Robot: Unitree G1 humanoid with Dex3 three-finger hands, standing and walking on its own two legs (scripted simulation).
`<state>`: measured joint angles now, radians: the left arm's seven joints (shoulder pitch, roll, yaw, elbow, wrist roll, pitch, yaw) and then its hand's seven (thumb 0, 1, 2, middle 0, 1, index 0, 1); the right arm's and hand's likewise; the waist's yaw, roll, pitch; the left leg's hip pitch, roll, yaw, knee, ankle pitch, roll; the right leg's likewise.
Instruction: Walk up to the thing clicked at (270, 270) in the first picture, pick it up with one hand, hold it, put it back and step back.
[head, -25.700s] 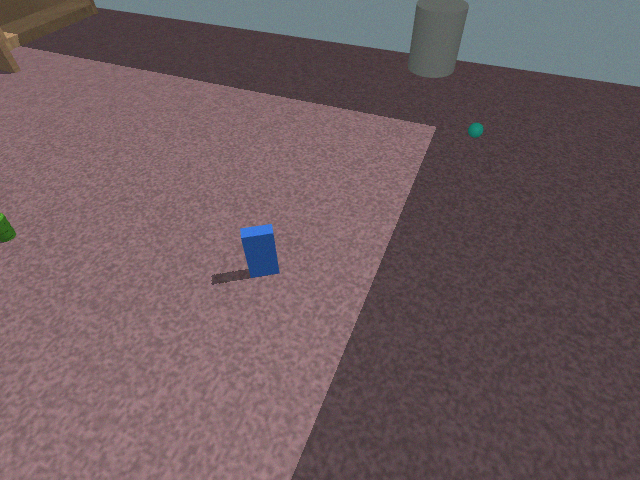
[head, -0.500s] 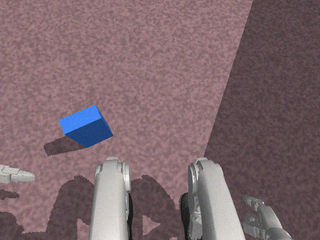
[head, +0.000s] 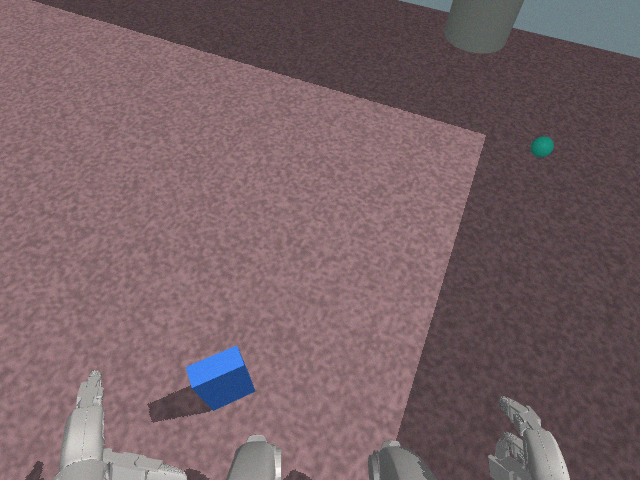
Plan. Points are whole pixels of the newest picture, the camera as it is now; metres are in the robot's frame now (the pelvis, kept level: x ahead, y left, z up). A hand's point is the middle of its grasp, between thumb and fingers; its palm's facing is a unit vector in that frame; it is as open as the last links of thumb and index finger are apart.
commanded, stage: home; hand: left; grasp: from the side
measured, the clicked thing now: (224, 380) +0.41 +0.24 -0.54
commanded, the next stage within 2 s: none
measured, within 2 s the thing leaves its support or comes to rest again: neither
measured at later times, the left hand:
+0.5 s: hand (151, 454) +0.19 +0.19 +0.01, palm faces +0.13 -0.95 -0.30, open 17.5 cm
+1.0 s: hand (164, 459) +0.18 +0.18 +0.01, palm faces +0.11 -0.95 -0.29, open 17.5 cm
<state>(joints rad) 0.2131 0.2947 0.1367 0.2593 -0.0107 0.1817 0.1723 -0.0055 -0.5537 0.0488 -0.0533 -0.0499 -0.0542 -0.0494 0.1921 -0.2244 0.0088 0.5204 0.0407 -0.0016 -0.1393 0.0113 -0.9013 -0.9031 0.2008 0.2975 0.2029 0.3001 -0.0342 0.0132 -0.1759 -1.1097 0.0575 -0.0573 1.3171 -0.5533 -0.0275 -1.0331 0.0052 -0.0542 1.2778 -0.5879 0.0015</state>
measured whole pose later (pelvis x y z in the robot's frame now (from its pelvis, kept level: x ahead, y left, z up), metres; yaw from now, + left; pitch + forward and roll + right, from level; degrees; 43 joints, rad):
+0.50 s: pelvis +0.03 +0.00 +0.06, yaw +1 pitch +9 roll -2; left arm 0.49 0.22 -0.01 -0.04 -0.01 0.27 0.15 -0.01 -0.55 0.05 -0.05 -0.05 -0.05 -0.05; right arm 0.27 -0.20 0.02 0.47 0.02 -0.09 -0.18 0.02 -0.90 -0.90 0.20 0.30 0.20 0.30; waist -0.02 0.04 -0.12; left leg -0.68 0.05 -0.03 0.99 -0.47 -0.02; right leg -0.60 0.00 -0.04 0.95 -0.50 0.01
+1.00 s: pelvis +0.02 -0.01 +0.07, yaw +1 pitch +8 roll -1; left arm 0.47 0.21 -0.01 0.01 -0.01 0.26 0.13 -0.01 -0.54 0.06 -0.05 -0.05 -0.05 -0.05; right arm 0.29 -0.21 0.02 0.51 0.02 -0.11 -0.19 0.02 -0.90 -0.90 0.20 0.30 0.20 0.30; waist -0.02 0.04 -0.11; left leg -0.65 0.05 -0.04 0.96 -0.45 -0.03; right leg -0.58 0.00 -0.05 0.93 -0.49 0.00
